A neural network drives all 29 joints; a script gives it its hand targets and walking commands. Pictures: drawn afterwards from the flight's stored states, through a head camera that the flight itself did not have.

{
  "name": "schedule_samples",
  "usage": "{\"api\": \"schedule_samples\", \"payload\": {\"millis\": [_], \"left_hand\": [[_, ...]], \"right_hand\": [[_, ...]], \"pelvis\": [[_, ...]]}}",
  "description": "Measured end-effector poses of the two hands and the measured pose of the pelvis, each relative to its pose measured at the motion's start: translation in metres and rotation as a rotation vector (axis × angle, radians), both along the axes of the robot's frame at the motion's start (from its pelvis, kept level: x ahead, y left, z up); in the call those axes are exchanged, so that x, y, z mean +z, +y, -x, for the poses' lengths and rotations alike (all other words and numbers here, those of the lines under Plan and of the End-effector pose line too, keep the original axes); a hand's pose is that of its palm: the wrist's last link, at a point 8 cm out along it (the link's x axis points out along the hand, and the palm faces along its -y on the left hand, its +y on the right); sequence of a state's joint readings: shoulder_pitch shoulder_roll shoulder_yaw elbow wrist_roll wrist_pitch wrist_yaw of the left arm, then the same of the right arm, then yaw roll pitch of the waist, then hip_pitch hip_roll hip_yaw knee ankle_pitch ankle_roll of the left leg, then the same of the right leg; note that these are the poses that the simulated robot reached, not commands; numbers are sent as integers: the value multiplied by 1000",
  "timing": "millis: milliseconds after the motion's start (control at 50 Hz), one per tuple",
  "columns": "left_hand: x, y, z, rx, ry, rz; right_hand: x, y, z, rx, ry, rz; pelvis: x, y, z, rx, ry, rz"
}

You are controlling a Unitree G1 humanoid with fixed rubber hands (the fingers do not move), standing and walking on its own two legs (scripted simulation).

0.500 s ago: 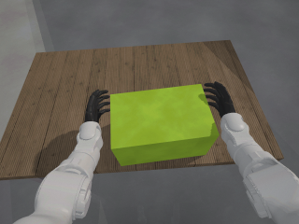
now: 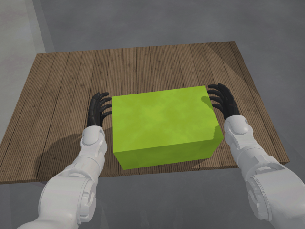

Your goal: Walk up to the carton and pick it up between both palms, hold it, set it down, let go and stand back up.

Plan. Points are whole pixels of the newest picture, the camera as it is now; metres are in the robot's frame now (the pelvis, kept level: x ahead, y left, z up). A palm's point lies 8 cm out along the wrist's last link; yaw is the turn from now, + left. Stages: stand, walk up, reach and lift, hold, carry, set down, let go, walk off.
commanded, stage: reach and lift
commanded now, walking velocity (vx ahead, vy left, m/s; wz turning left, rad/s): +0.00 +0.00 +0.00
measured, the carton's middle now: (163, 128) +0.41 +0.02 -0.04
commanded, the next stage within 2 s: none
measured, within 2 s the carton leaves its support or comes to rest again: leaves its support in 1.12 s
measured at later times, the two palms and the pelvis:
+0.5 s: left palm (95, 124) +0.39 +0.20 +0.01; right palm (229, 112) +0.43 -0.16 +0.03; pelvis +0.00 +0.00 +0.00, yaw +0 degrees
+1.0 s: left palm (91, 130) +0.37 +0.21 +0.02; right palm (227, 119) +0.41 -0.15 +0.03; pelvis -0.02 +0.00 +0.00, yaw +0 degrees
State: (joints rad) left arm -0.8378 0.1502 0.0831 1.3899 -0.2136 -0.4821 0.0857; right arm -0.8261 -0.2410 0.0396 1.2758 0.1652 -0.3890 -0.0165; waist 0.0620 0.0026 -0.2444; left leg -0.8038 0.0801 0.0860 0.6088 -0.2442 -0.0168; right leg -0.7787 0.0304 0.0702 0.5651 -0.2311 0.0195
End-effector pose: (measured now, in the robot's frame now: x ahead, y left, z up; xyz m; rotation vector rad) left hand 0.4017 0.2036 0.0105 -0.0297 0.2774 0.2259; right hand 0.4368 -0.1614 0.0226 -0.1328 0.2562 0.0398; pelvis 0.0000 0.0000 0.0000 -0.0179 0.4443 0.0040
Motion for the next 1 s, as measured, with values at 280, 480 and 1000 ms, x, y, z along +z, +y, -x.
{"api": "schedule_samples", "payload": {"millis": [280, 480, 1000], "left_hand": [[0, 0, 5, 14, -46, 11], [0, 0, 7, 15, -64, 7], [5, 5, 28, 71, -82, -8]], "right_hand": [[2, 1, 3, 12, -33, 27], [3, 1, 4, 14, -49, 26], [5, 11, 26, 2, -74, 11]], "pelvis": [[0, 0, 1, 0, -1, 0], [0, 0, 1, 0, -2, 0], [0, 1, 16, 0, -23, 1]]}}
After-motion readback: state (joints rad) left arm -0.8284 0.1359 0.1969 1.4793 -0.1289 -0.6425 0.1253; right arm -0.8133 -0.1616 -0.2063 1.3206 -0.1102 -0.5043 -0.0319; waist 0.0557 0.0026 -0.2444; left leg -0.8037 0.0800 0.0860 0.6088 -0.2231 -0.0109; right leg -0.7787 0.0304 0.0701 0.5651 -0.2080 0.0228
